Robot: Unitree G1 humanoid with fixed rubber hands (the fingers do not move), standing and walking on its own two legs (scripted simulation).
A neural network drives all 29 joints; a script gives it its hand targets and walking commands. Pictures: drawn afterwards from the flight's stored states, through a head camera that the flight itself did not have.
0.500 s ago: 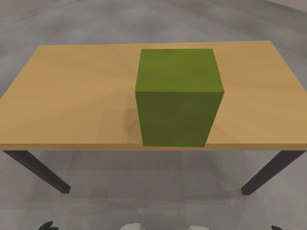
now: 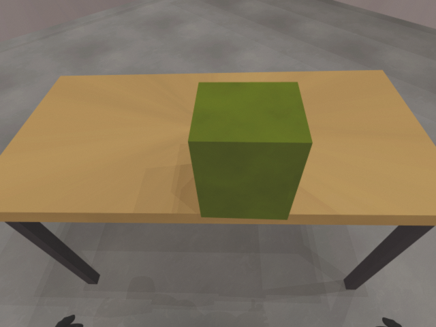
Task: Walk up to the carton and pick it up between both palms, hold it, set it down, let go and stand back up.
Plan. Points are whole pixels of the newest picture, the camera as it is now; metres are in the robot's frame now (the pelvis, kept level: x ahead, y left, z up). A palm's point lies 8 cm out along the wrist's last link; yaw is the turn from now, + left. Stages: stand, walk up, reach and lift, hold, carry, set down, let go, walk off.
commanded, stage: walk up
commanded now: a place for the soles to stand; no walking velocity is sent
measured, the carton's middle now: (245, 155) +0.45 -0.03 +0.05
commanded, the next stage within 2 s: none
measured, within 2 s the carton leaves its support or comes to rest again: neither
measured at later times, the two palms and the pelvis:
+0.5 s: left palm out of the picture +0.12 +0.30 -0.08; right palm out of the picture +0.13 -0.33 -0.11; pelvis +0.03 -0.03 +0.00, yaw +0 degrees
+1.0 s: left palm out of the picture +0.12 +0.30 -0.11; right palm out of the picture +0.13 -0.34 -0.08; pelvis +0.03 -0.02 +0.00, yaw +0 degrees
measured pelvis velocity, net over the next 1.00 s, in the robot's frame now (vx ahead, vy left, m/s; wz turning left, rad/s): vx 0.03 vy -0.02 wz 0.00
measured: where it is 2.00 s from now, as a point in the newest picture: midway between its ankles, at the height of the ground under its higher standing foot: outside the picture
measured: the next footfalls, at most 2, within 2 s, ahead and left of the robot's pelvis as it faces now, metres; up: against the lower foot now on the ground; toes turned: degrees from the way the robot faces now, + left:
right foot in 1.14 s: +0.06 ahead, -0.15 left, +0.00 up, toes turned -1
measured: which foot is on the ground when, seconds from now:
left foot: down 0.00-1.00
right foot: down 0.00-0.90, up 0.92-1.00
